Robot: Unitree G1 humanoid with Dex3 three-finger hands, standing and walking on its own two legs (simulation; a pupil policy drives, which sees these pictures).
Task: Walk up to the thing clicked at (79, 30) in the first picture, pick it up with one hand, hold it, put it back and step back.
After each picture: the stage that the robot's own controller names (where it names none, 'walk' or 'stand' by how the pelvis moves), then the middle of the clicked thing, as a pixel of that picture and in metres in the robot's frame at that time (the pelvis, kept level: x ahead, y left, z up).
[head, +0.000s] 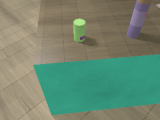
stand; (79, 30) +0.75 +0.04 -0.06
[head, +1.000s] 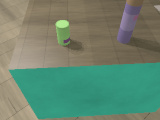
rise first; (63, 33) +0.67 +0.14 -0.03
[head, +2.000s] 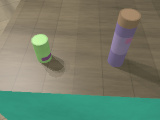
stand; (42, 49) +0.52 +0.20 -0.01
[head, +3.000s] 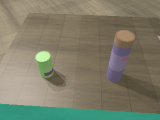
stand; (45, 64) +0.51 +0.20 -0.06
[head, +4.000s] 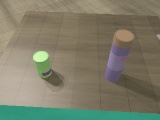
stand; (43, 64) +0.50 +0.20 -0.06
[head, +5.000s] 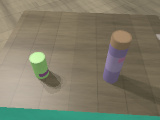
stand; (39, 65) +0.49 +0.22 -0.06
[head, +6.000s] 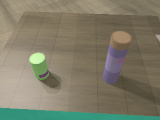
stand; (39, 66) +0.48 +0.22 -0.06
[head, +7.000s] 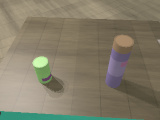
rise first; (42, 70) +0.48 +0.21 -0.06
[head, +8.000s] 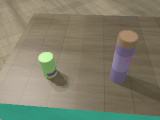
go down; (48, 65) +0.50 +0.21 -0.05
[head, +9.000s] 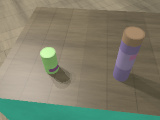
go down; (50, 61) +0.50 +0.19 -0.05
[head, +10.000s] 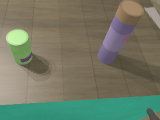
go down; (20, 48) +0.48 +0.19 +0.01
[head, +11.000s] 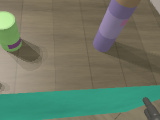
close in; (7, 33) +0.50 +0.20 +0.03
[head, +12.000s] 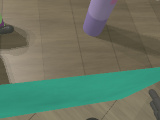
close; out of the picture +0.54 +0.21 +0.06
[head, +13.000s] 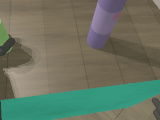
lift; out of the picture +0.49 +0.21 +0.05
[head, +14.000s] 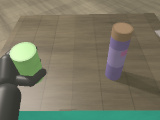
lift; (29, 64) +0.34 +0.17 +0.17
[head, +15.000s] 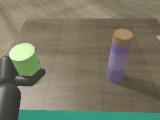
hold; (28, 65) +0.33 +0.18 +0.16
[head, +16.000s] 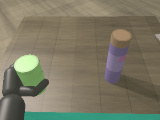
hold; (32, 76) +0.32 +0.17 +0.12
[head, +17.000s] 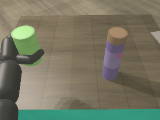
crouch; (28, 46) +0.41 +0.18 +0.16
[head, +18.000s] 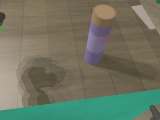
lower; out of the picture +0.53 +0.23 +0.15
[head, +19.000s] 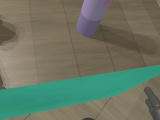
lower; out of the picture +0.55 +0.22 +0.06
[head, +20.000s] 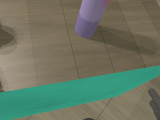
lower; out of the picture +0.55 +0.22 +0.06
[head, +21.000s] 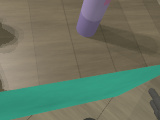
lower; out of the picture +0.55 +0.22 +0.06
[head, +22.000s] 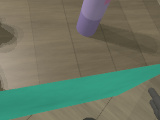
lower; out of the picture +0.55 +0.22 +0.06
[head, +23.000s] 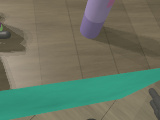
open; out of the picture +0.54 +0.21 +0.06
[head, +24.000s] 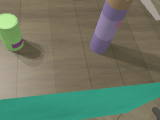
sink last; (10, 33) +0.52 +0.20 +0.03
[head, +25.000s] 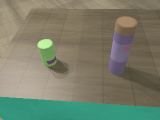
stand; (47, 53) +0.54 +0.21 +0.00
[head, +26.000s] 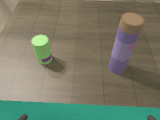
stand; (42, 50) +0.52 +0.19 +0.00
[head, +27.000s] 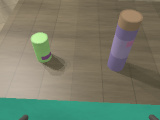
stand; (41, 48) +0.52 +0.20 +0.01
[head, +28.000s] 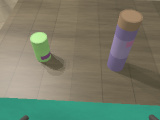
stand; (41, 47) +0.52 +0.20 +0.01
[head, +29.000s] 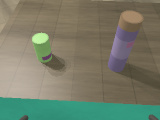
stand; (42, 48) +0.53 +0.19 +0.01
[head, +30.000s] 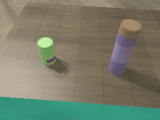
stand; (47, 51) +0.53 +0.19 -0.02
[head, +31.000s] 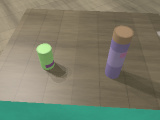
walk; (46, 57) +0.54 +0.19 -0.06
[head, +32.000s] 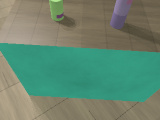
walk; (56, 7) +0.76 +0.16 -0.03
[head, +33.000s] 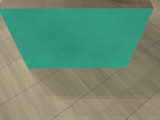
walk; out of the picture +1.10 +0.30 -0.02
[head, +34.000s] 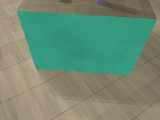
stand; out of the picture +1.18 +0.21 -0.05
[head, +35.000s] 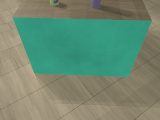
stand; out of the picture +1.16 +0.23 -0.06
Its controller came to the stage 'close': yes
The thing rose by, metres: 0.22
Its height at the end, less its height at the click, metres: +0.00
